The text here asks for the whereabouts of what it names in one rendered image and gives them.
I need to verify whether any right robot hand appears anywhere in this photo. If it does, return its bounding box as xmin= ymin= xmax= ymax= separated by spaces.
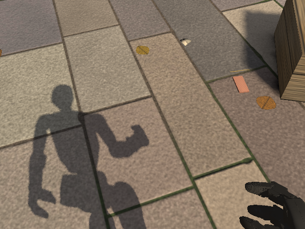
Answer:
xmin=239 ymin=181 xmax=305 ymax=229

